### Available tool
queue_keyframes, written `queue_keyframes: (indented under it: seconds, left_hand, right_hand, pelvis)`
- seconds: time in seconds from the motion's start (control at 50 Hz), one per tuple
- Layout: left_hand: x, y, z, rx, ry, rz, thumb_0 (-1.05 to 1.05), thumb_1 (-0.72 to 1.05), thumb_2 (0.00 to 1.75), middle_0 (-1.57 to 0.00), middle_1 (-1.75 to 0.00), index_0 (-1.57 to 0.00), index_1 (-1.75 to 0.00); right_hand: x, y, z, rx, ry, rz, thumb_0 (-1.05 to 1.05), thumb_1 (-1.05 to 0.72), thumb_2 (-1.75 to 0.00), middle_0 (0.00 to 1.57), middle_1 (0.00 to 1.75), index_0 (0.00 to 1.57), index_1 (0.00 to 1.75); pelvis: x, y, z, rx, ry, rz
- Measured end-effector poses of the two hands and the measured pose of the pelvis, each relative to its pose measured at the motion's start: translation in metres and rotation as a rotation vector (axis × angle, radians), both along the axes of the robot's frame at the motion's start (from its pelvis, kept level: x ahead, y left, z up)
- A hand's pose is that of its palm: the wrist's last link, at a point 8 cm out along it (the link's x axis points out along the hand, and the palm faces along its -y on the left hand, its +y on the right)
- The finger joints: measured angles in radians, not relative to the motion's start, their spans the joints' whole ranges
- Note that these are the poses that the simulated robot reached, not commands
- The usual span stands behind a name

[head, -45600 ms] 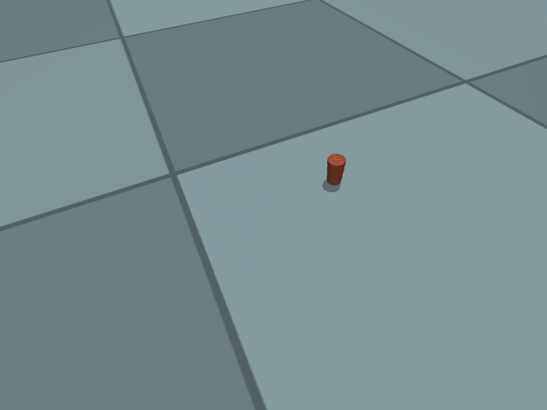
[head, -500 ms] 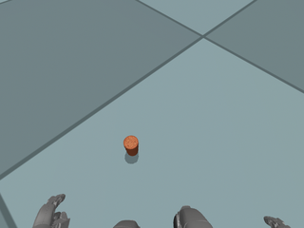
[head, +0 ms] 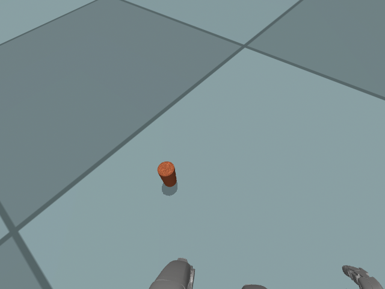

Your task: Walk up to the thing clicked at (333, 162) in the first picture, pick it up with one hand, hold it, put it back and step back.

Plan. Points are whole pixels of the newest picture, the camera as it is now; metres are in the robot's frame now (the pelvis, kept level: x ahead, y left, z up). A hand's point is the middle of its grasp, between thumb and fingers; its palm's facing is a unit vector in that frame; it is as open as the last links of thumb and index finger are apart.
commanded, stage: step back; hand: left
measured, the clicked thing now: (168, 175) +0.73 +0.25 -0.68
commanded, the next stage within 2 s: stand in 1.86 s
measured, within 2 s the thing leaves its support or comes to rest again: neither
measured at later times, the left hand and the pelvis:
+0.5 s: hand out of the picture -0.07 +0.25 -0.15, palm faces +0.06 -0.93 -0.35, open 7.4 cm; pelvis -0.16 -0.02 +0.01, yaw +4 degrees
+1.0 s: hand out of the picture -0.26 +0.24 -0.14, palm faces +0.13 -0.90 -0.43, open 7.4 cm; pelvis -0.32 -0.05 +0.00, yaw +6 degrees
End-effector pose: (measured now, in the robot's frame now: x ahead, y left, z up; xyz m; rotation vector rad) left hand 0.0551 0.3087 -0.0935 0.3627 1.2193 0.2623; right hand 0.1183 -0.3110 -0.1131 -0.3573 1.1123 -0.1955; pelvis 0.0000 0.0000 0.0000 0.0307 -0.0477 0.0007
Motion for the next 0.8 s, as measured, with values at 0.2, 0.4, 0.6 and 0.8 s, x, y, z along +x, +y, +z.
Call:
queue_keyframes:
  seconds: [0.2, 0.4, 0.6, 0.8]
  left_hand:
    - [-0.012, 0.005, 0.006, 0.028, -0.152, -0.013, 0.00, 0.90, 0.90, -0.21, -0.30, -0.21, -0.30]
    - [-0.079, -0.004, -0.015, -0.067, -0.140, 0.031, 0.00, 0.90, 0.90, -0.21, -0.30, -0.21, -0.30]
    - [-0.190, -0.024, -0.027, -0.023, -0.011, 0.005, 0.00, 0.90, 0.90, -0.21, -0.30, -0.21, -0.30]
    - [-0.294, -0.050, 0.002, 0.021, 0.030, 0.050, 0.01, 0.90, 0.90, -0.21, -0.30, -0.21, -0.30]
  right_hand:
    - [-0.103, 0.000, -0.006, -0.028, 0.163, 0.034, 0.01, -0.90, -0.90, 0.20, 0.30, 0.20, 0.30]
    - [-0.155, 0.010, 0.021, -0.057, 0.107, 0.073, 0.01, -0.90, -0.90, 0.21, 0.30, 0.21, 0.30]
    - [-0.169, -0.029, 0.023, -0.070, -0.070, 0.101, 0.01, -0.90, -0.90, 0.21, 0.30, 0.21, 0.30]
    - [-0.261, -0.052, 0.004, 0.000, 0.006, 0.048, 0.01, -0.90, -0.90, 0.20, 0.30, 0.20, 0.30]
  pelvis:
    - [-0.061, -0.001, -0.001, -0.023, 0.031, 0.090]
    - [-0.127, -0.004, 0.005, -0.051, 0.008, 0.098]
    - [-0.205, -0.036, -0.008, -0.040, 0.019, 0.015]
    - [-0.270, -0.055, 0.003, 0.003, 0.023, 0.040]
